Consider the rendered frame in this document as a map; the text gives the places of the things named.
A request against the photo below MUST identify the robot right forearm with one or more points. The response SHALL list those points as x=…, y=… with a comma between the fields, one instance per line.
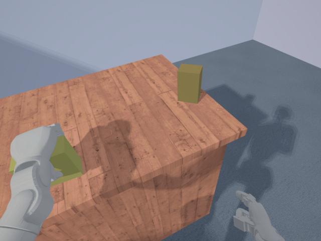
x=266, y=232

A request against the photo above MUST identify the robot left forearm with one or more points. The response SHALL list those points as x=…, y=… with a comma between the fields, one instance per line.
x=31, y=202

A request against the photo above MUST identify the sponge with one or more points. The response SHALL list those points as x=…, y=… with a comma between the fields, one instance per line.
x=64, y=159

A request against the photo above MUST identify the right robot hand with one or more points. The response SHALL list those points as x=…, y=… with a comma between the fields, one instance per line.
x=246, y=221

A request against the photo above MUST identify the left robot hand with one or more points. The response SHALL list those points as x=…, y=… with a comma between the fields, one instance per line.
x=39, y=142

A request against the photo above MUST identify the table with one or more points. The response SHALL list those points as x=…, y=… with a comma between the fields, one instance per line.
x=150, y=162

